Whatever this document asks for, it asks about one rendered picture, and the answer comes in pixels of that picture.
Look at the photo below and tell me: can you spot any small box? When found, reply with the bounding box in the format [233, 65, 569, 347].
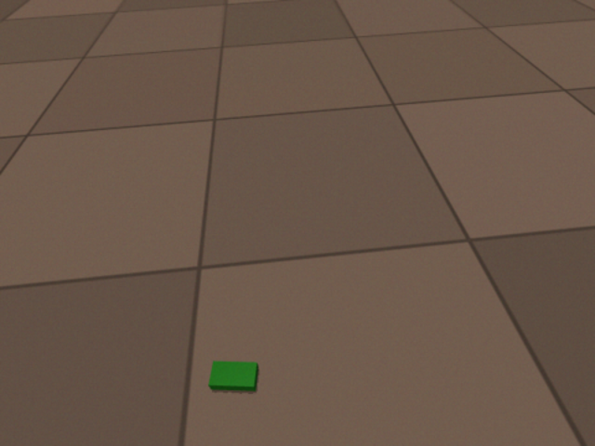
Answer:
[208, 361, 258, 391]

